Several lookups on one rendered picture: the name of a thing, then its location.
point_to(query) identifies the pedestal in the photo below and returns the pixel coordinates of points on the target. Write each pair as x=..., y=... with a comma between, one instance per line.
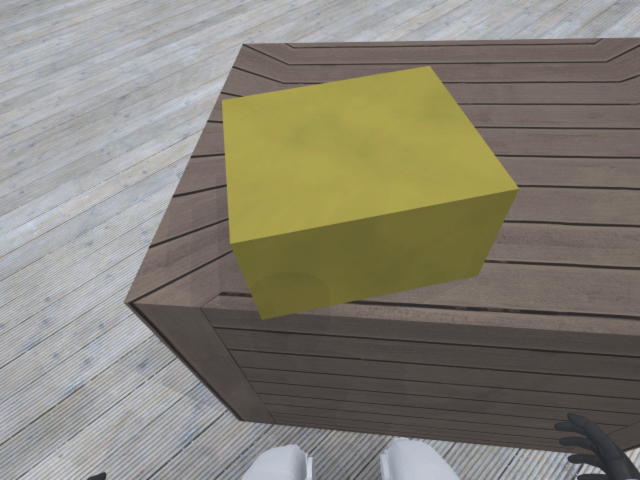
x=551, y=324

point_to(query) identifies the carton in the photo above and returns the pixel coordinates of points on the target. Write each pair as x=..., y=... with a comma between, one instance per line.
x=358, y=188

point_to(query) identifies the robot thigh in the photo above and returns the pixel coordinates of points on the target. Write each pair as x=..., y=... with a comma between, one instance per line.
x=282, y=463
x=414, y=460

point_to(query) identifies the robot right thigh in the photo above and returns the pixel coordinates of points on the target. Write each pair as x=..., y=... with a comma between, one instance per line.
x=414, y=460

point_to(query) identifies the robot left thigh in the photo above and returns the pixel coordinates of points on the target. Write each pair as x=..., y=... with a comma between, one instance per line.
x=282, y=463

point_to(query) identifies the robot right hand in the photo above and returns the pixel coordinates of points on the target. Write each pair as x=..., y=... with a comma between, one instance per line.
x=609, y=457

